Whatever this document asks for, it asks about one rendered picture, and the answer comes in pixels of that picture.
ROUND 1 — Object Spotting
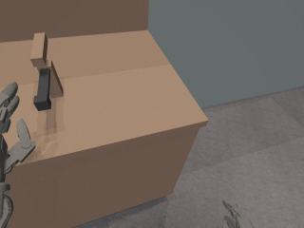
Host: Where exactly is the robot left hand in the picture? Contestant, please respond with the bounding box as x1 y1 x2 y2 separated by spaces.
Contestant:
0 82 36 182

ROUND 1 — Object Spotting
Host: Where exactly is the robot right hand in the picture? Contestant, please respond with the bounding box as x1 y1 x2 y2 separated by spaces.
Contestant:
222 199 254 228

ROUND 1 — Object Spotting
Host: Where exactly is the counter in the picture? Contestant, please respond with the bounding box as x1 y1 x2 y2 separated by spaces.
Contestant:
0 0 209 228

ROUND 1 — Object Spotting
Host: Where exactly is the tap lever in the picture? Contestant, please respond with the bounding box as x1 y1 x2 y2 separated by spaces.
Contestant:
33 68 51 111

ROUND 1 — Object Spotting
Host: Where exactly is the robot left forearm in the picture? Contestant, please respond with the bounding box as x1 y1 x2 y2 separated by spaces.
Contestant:
0 182 13 228

